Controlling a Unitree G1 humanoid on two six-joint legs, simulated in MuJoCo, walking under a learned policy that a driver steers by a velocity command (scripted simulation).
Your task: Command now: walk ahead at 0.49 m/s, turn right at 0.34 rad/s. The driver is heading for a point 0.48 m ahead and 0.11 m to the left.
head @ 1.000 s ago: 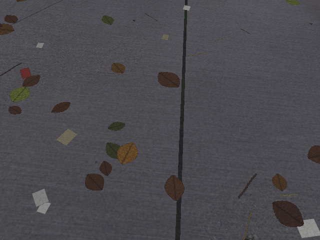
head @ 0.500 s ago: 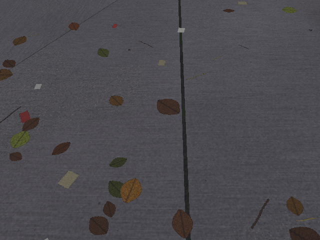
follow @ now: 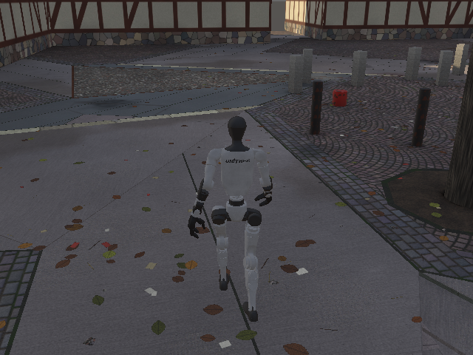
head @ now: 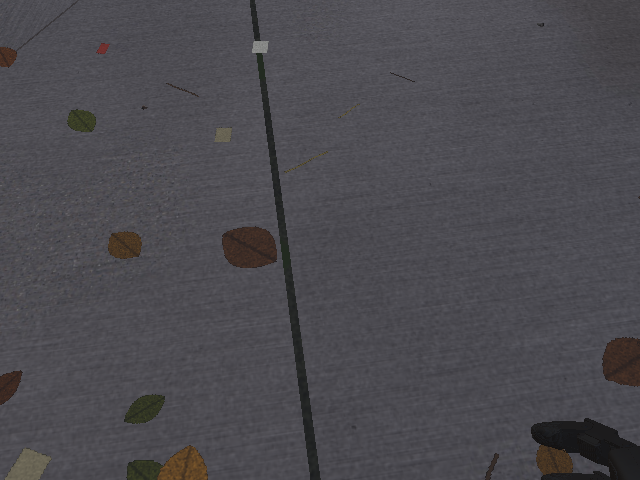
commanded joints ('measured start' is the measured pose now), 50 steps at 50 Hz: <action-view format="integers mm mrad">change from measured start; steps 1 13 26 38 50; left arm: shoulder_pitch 12 -322 -110 -238 -115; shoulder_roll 71 33 281 70 22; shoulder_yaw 10 -26 34 -18 -27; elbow -84 -176 -174 -98 16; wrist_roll -14 41 53 8 -1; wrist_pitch -29 11 -23 -34 64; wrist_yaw -5 -47 13 -3 22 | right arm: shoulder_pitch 474 381 530 300 188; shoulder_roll -265 -119 -32 -5 -49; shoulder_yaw -85 -66 -68 -54 -24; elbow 50 168 120 135 169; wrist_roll -32 27 54 5 14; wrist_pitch -21 -30 -10 66 51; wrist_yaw -47 -12 -25 -5 -52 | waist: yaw -218 -88 -24 -117 -70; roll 86 45 -324 -163 112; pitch -346 2 -295 -103 -86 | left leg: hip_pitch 770 319 -77 121 358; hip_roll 308 183 -93 8 266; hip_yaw -373 -256 -62 -26 -290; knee -24 -341 562 274 -194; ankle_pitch -178 77 -525 -181 180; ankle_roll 125 205 23 -46 157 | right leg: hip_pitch -401 -681 109 -285 -373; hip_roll -100 -195 -609 -338 -145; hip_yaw -56 -240 398 -257 -260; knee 689 504 -79 -58 188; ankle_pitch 580 230 231 1046 -2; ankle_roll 31 125 -85 -57 93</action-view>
